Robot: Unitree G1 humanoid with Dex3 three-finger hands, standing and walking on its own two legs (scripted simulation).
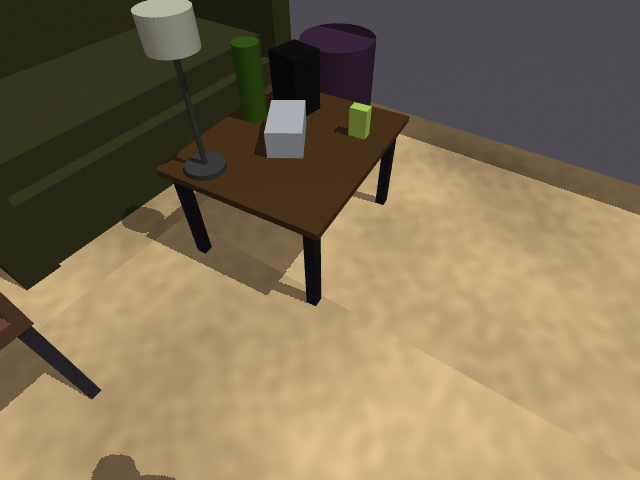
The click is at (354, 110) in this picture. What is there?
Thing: carton on end
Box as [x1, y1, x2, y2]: [348, 102, 371, 139]
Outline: 354,102 349,109 348,134 364,139 368,134 371,106
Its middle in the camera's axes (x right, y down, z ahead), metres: +0.14 -0.44 +1.43
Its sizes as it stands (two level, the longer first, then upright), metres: 0.067 0.043 0.113
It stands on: a support 0.44 m high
